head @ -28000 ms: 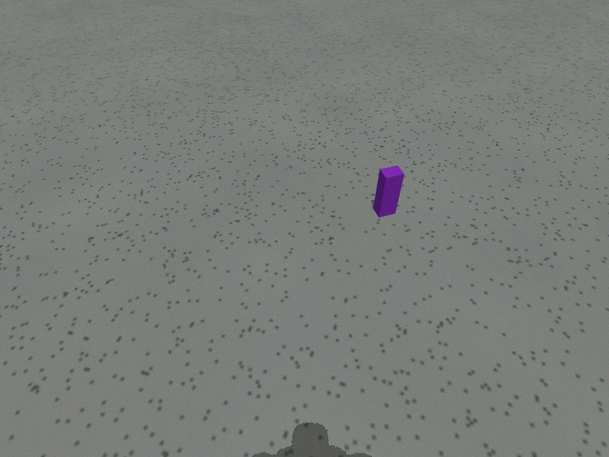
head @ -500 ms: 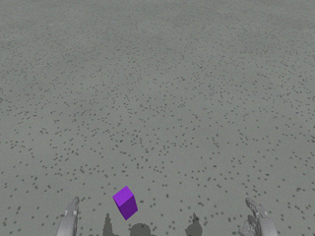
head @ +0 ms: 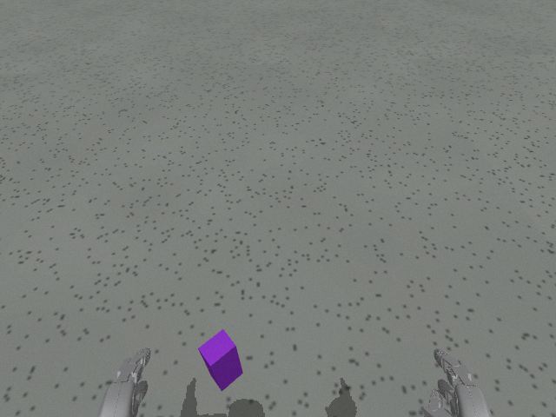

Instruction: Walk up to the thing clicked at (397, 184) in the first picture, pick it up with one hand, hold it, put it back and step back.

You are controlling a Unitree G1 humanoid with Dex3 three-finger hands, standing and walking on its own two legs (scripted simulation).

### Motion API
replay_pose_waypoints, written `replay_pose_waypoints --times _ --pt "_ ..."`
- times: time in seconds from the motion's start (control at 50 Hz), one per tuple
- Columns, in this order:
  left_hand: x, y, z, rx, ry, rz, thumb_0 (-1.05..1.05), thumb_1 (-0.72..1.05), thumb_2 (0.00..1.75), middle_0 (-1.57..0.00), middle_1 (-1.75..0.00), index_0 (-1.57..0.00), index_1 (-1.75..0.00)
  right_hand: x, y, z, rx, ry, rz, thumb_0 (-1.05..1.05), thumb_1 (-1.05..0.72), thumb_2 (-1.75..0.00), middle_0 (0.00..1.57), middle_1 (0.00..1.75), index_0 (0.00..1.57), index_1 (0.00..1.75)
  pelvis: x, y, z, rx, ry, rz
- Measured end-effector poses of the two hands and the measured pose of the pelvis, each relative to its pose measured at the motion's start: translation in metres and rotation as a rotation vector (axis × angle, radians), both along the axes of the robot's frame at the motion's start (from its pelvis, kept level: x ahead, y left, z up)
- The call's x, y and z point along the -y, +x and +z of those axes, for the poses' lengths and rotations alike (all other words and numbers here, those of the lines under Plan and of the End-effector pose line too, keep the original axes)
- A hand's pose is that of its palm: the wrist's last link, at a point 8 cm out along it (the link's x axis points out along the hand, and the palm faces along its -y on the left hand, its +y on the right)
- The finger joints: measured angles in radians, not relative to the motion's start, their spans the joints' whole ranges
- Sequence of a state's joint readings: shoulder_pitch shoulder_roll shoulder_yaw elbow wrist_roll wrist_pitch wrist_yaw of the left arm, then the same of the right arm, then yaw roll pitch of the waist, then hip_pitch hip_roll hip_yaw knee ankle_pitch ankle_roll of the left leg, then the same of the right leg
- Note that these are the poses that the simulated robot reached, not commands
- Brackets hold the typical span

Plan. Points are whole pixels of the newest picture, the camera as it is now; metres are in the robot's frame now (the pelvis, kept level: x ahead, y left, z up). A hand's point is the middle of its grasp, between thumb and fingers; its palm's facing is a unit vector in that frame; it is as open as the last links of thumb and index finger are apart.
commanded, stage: stand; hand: left
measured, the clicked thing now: (222, 361) +0.42 +0.20 -0.60
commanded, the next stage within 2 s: none
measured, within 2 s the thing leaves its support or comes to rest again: neither
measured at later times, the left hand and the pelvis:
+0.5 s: hand out of the picture +0.04 +0.26 -0.11, palm faces +0.01 -0.94 -0.34, open 7.5 cm; pelvis +0.00 +0.01 +0.05, yaw +1 degrees
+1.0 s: hand out of the picture +0.05 +0.25 -0.10, palm faces +0.02 -0.94 -0.34, open 7.4 cm; pelvis -0.01 +0.00 +0.06, yaw +1 degrees
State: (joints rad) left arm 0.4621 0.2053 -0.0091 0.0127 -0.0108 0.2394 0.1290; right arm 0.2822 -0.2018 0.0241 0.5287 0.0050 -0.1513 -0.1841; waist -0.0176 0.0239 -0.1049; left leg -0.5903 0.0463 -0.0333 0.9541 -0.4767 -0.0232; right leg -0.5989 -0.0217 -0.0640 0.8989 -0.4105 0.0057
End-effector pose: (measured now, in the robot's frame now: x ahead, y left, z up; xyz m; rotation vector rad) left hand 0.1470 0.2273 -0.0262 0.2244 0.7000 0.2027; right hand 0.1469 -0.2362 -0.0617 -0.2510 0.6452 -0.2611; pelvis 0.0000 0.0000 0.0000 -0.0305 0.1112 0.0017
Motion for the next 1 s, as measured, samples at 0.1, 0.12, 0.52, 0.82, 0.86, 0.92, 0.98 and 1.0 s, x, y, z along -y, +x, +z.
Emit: replay_pose_waypoints --times 0.1,0.12,0.52,0.82,0.86,0.92,0.98,1.0 --pt "-0.018 -0.003 -0.025 -0.060 0.048 -0.101 0.00 0.21 0.70 -0.20 -0.27 -0.19 -0.27 0.009 -0.010 -0.016 -0.218 -0.039 0.136 0.01 -0.90 -0.90 0.20 0.30 0.21 0.30 -0.001 -0.006 0.007 0.068 0.022 0.008" --pt "-0.023 -0.006 -0.030 -0.087 0.048 -0.101 0.00 0.28 0.74 -0.20 -0.28 -0.20 -0.28 0.013 -0.014 -0.018 -0.253 -0.035 0.136 0.01 -0.90 -0.90 0.20 0.30 0.21 0.30 -0.001 -0.007 0.008 0.076 0.026 0.009" --pt "-0.073 -0.119 -0.047 -0.541 0.040 0.079 0.01 0.89 0.90 -0.20 -0.30 -0.20 -0.30 0.035 -0.086 -0.014 -0.573 0.016 0.027 0.01 -0.90 -0.90 0.20 0.29 0.21 0.30 -0.010 -0.002 0.047 0.163 0.030 0.018" --pt "-0.069 -0.113 -0.038 -0.553 0.042 0.090 0.01 0.90 0.90 -0.21 -0.30 -0.20 -0.30 0.037 -0.085 -0.013 -0.591 0.041 0.020 0.01 -0.90 -0.90 0.20 0.30 0.21 0.30 -0.006 -0.004 0.056 0.184 0.034 0.021" --pt "-0.069 -0.110 -0.037 -0.545 0.042 0.089 0.01 0.90 0.90 -0.21 -0.30 -0.20 -0.30 0.039 -0.085 -0.012 -0.591 0.038 0.018 0.01 -0.90 -0.90 0.20 0.30 0.21 0.30 -0.005 -0.004 0.056 0.185 0.034 0.021" --pt "-0.068 -0.106 -0.036 -0.536 0.040 0.086 0.01 0.90 0.90 -0.21 -0.30 -0.20 -0.30 0.042 -0.087 -0.010 -0.594 0.034 0.013 0.01 -0.90 -0.90 0.20 0.30 0.21 0.30 -0.004 -0.005 0.057 0.186 0.034 0.021" --pt "-0.067 -0.103 -0.036 -0.533 0.040 0.084 0.01 0.90 0.90 -0.21 -0.30 -0.20 -0.30 0.046 -0.088 -0.009 -0.599 0.030 0.007 0.01 -0.90 -0.90 0.20 0.29 0.21 0.30 -0.003 -0.006 0.057 0.184 0.033 0.020" --pt "-0.067 -0.102 -0.036 -0.534 0.039 0.083 0.01 0.90 0.90 -0.21 -0.30 -0.20 -0.30 0.047 -0.089 -0.009 -0.601 0.029 0.005 0.01 -0.91 -0.90 0.20 0.29 0.21 0.30 -0.002 -0.006 0.057 0.184 0.033 0.020"
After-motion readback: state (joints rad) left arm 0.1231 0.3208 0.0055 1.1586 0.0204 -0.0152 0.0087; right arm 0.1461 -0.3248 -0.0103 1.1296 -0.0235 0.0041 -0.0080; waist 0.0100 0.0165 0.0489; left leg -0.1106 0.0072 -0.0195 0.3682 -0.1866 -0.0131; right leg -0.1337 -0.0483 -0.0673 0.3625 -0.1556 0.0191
